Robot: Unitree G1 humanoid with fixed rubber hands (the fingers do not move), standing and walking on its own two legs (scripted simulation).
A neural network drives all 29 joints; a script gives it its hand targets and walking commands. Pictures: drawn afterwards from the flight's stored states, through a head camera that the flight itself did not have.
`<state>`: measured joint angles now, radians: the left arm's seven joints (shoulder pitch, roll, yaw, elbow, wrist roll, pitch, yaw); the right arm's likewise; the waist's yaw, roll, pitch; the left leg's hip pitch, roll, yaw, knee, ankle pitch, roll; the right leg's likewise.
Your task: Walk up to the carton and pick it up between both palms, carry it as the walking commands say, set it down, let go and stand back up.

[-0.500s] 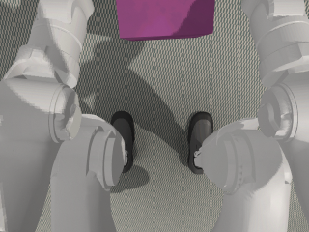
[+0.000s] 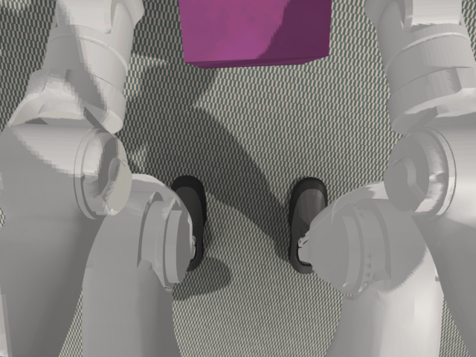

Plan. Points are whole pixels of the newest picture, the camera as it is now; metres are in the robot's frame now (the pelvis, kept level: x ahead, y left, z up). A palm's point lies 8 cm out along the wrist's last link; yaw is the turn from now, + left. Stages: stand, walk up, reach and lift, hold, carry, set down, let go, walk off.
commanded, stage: reach and lift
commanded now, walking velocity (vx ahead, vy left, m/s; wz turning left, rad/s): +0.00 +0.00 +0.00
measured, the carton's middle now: out of the picture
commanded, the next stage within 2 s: none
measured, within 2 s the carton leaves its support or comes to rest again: leaves its support in 0.58 s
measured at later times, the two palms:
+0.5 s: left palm out of the picture +0.56 +0.14 -0.18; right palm out of the picture +0.56 -0.13 -0.19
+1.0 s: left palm out of the picture +0.56 +0.13 -0.12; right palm out of the picture +0.56 -0.13 -0.12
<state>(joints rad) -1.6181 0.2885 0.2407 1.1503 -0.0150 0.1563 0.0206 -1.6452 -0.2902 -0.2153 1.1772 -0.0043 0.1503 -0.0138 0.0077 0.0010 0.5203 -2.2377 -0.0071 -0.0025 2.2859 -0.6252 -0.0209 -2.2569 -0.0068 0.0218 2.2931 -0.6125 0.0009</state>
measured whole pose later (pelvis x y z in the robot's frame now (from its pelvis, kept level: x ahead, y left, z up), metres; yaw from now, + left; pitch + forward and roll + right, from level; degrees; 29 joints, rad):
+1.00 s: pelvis -0.01 +0.00 +0.03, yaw +0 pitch +36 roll +0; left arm -1.52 0.18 0.30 0.94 0.02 0.27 0.24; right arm -1.55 -0.20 -0.26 0.97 -0.02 0.28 -0.14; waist 0.00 0.01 0.38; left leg -2.23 -0.05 -0.04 2.18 -0.58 -0.05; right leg -2.23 0.03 0.02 2.18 -0.58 0.03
